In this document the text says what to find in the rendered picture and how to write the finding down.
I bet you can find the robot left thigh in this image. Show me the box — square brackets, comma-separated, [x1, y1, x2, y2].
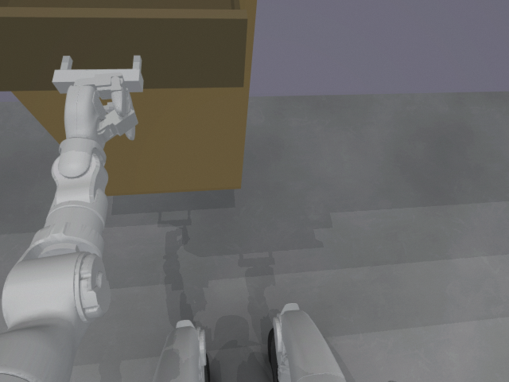
[153, 326, 206, 382]

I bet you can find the handle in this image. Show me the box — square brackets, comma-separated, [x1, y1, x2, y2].
[52, 56, 144, 94]

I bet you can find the robot thigh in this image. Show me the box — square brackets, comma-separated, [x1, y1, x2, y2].
[153, 326, 206, 382]
[273, 310, 346, 382]

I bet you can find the robot left upper arm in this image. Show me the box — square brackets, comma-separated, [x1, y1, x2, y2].
[0, 251, 111, 382]

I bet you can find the robot right thigh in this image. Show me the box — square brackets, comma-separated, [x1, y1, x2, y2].
[273, 310, 346, 382]

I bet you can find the left robot forearm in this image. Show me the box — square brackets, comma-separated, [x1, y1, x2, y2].
[2, 138, 108, 326]

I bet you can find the drawer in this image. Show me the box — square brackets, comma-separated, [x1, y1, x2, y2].
[0, 0, 247, 92]

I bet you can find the robot left hand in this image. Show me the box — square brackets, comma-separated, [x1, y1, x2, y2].
[64, 72, 138, 148]

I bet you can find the cabinet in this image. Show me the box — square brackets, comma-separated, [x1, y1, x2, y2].
[12, 0, 257, 196]

